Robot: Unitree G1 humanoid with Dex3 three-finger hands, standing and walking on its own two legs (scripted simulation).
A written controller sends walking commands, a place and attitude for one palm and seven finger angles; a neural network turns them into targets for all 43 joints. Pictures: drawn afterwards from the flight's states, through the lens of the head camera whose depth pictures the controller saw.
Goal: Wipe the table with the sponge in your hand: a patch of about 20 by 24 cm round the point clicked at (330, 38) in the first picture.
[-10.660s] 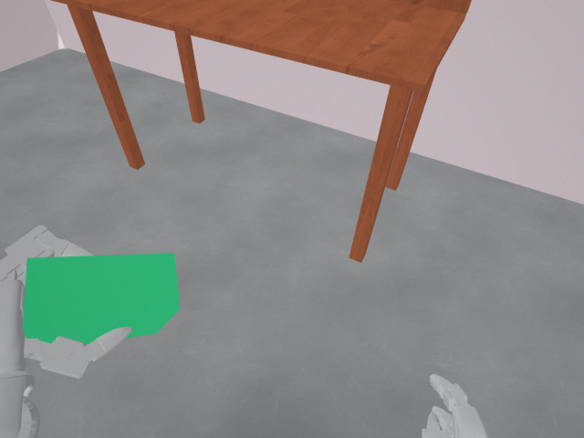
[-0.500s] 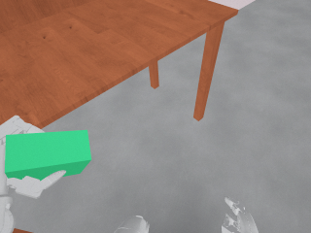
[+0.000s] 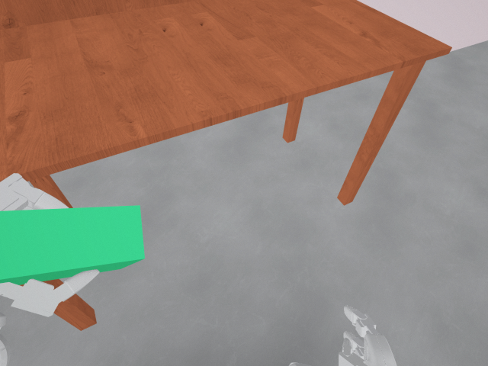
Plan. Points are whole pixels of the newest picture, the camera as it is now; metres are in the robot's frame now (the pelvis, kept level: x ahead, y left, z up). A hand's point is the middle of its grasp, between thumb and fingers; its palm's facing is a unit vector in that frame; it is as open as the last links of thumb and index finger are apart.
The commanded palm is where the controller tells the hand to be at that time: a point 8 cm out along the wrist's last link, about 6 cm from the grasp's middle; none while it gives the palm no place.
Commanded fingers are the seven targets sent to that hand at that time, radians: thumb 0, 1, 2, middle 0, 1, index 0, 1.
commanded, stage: take the last steps up to it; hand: left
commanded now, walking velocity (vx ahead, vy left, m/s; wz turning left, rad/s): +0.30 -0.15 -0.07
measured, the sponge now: (92, 244) +0.22 +0.20 +0.16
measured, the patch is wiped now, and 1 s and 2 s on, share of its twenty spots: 0.00 0.00 0.00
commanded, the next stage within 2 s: none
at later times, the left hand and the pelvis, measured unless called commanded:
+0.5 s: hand (94, 273) +0.18 +0.18 +0.17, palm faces +0.41 -0.82 -0.39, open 9.8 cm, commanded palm +0.13 +0.22 +0.18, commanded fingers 0.00 0.10 1.30 -1.20 -1.60 -1.20 -1.60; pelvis -0.03 -0.06 -0.01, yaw +0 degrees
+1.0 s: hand (238, 209) +0.28 +0.04 +0.17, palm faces +0.30 -0.83 -0.48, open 9.8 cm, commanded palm +0.22 +0.09 +0.18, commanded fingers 0.00 0.10 1.30 -1.20 -1.60 -1.20 -1.60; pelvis +0.05 -0.18 -0.01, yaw -2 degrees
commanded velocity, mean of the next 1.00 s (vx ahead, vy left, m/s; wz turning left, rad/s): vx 0.30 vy -0.15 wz -0.06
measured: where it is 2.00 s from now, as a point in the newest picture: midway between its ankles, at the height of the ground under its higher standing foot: (359, 365)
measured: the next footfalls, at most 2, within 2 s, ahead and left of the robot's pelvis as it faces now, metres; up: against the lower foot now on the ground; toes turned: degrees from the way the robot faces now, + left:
right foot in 0.10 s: +0.04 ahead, -0.11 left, +0.00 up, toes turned -4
left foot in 0.48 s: +0.00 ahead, +0.08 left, +0.00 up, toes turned +9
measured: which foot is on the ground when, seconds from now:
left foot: down 0.00-0.12, up 0.14-0.46, down 0.48-0.76, up 0.78-1.00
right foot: up 0.00-0.08, down 0.10-0.48, up 0.50-0.74, down 0.76-1.00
